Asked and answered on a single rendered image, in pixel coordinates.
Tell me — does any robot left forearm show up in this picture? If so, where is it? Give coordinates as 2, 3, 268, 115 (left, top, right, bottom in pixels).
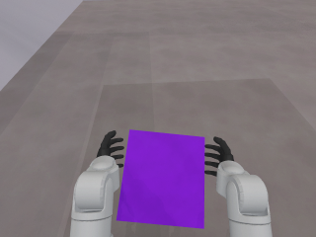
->
70, 155, 119, 237

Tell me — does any right robot hand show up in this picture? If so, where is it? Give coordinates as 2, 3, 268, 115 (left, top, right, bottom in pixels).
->
204, 136, 234, 177

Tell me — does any robot right forearm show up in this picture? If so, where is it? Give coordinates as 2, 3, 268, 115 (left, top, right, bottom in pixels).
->
215, 160, 273, 237

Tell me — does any left robot hand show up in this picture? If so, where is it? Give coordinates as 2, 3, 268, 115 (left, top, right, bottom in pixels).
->
96, 130, 124, 168

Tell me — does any carton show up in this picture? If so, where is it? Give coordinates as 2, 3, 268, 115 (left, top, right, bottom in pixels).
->
117, 129, 205, 229

